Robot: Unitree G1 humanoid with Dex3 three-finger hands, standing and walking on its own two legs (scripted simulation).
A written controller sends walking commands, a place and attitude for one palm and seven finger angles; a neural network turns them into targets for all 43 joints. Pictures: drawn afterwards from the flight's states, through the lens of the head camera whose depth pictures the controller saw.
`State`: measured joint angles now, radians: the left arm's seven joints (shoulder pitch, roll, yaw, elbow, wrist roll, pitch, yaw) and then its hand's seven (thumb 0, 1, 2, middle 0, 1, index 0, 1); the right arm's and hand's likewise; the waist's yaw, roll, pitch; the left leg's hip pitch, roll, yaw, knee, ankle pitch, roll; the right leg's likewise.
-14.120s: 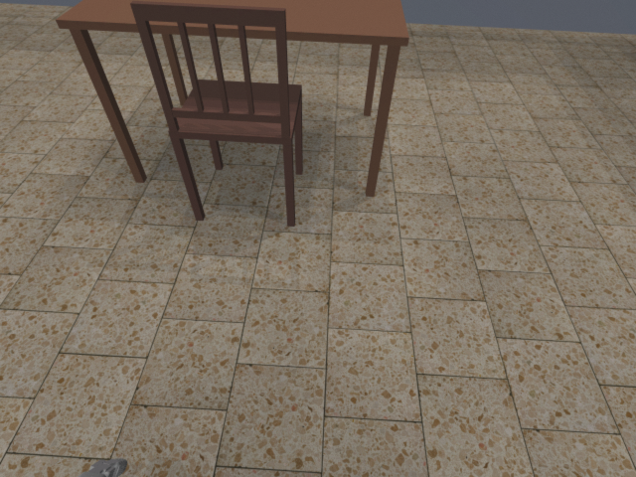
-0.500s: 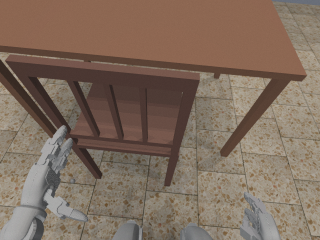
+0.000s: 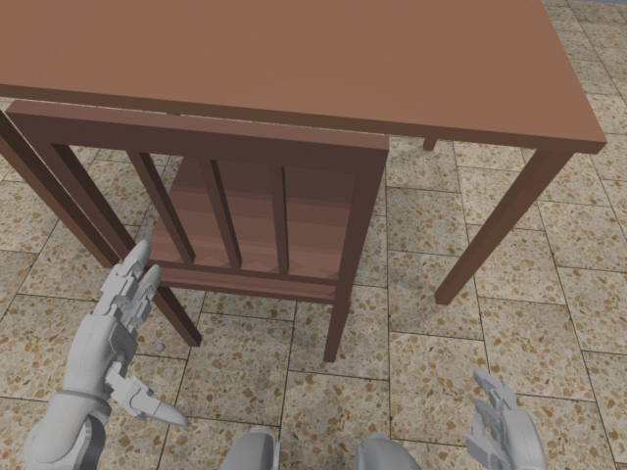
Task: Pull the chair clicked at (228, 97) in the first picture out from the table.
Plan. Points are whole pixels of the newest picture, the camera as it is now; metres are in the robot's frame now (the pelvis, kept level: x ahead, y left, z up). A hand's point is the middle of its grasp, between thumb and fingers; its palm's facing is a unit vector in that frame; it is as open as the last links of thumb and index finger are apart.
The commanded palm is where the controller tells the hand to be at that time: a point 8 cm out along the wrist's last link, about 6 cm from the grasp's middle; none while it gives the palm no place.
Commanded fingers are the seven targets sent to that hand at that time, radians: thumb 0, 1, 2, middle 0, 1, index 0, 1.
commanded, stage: aim the fingers beside a spindle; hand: left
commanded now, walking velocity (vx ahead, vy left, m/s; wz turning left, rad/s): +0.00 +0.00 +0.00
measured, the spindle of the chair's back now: (224, 219) +0.46 +0.16 -0.01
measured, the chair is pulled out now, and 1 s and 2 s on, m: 0.00 0.00 0.00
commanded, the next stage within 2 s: push the fingers through the gap in 1.74 s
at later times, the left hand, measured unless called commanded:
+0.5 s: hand (198, 324) +0.28 +0.15 +0.02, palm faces -0.10 -0.99 -0.04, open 16.9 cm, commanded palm +0.27 +0.22 +0.02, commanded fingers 0.00 -0.50 0.30 -0.06 -0.08 -0.06 -0.08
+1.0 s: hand (221, 312) +0.31 +0.14 +0.00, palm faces -0.10 -0.99 -0.04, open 16.9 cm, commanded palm +0.30 +0.19 +0.00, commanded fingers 0.00 -0.50 0.30 -0.06 -0.08 -0.06 -0.08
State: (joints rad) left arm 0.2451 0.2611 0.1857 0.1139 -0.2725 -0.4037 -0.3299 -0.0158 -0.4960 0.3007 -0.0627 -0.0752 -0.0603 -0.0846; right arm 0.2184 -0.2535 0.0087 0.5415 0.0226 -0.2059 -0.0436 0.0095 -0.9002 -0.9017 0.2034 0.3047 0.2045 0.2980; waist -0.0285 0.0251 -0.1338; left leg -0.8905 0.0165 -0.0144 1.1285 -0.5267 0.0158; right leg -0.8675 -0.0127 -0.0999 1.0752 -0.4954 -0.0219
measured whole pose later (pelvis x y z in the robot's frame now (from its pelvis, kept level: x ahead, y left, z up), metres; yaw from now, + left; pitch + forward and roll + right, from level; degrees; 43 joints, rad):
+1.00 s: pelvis -0.01 -0.01 -0.03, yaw -1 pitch +21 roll -1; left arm -0.01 0.20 0.09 0.28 -0.18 -0.43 -0.17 -0.02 -0.50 0.30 -0.06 -0.08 -0.06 -0.08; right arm 0.19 -0.24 0.01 0.54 0.00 -0.10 -0.01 0.01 -0.90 -0.90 0.20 0.30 0.20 0.30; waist -0.04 0.02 -0.15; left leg -1.06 0.02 0.00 1.25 -0.56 0.01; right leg -1.05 -0.02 -0.08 1.22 -0.54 -0.03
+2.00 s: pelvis -0.01 +0.00 -0.03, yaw -1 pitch +23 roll -2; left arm -0.10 0.19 0.06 0.35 -0.15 -0.44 -0.13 -0.02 -0.50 0.30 -0.06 -0.08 -0.06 -0.08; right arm 0.18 -0.25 0.01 0.55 0.00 -0.06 -0.01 0.01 -0.90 -0.90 0.20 0.30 0.20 0.30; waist -0.05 0.02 -0.15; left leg -1.10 0.01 0.00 1.27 -0.57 0.02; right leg -1.08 -0.02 -0.08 1.23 -0.54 -0.02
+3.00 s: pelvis -0.01 +0.01 -0.03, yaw -2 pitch +25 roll -2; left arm -0.52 0.24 0.19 0.76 -0.12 -0.49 -0.10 -0.02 -0.50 0.30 -0.06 -0.08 -0.06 -0.08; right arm 0.25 -0.25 0.00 0.61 -0.01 0.00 0.01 0.00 -0.90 -0.90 0.20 0.30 0.20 0.30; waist -0.10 0.03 -0.14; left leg -1.14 0.02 0.02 1.26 -0.55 0.03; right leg -1.14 -0.01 -0.06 1.22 -0.52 -0.01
